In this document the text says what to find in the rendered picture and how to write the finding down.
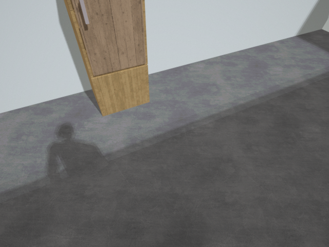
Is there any cupboard door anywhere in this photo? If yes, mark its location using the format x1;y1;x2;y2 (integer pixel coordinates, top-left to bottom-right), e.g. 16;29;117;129
71;0;146;76

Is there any handle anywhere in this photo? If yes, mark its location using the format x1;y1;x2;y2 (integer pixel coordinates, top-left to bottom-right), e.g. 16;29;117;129
79;0;89;24

